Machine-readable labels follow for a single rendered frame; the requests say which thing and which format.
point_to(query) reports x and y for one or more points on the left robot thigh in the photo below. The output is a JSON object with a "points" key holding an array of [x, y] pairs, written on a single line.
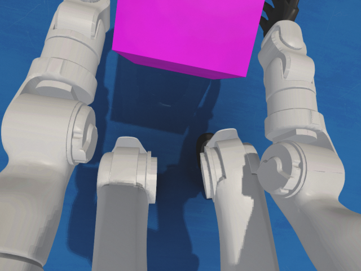
{"points": [[120, 242]]}

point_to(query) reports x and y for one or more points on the robot right hand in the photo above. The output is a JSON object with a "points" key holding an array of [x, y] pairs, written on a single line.
{"points": [[284, 10]]}

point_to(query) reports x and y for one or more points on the left robot forearm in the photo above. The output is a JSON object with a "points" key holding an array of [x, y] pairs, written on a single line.
{"points": [[70, 57]]}

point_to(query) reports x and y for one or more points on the carton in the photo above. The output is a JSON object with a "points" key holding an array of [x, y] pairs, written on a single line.
{"points": [[207, 38]]}

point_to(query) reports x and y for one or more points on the right robot forearm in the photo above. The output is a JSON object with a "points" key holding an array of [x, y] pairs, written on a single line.
{"points": [[292, 112]]}

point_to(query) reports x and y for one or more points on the robot right foot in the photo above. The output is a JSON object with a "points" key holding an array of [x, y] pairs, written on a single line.
{"points": [[201, 142]]}

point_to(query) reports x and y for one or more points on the robot right upper arm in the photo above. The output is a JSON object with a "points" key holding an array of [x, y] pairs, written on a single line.
{"points": [[305, 182]]}

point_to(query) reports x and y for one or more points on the robot left upper arm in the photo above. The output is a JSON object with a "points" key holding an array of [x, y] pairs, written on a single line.
{"points": [[45, 138]]}

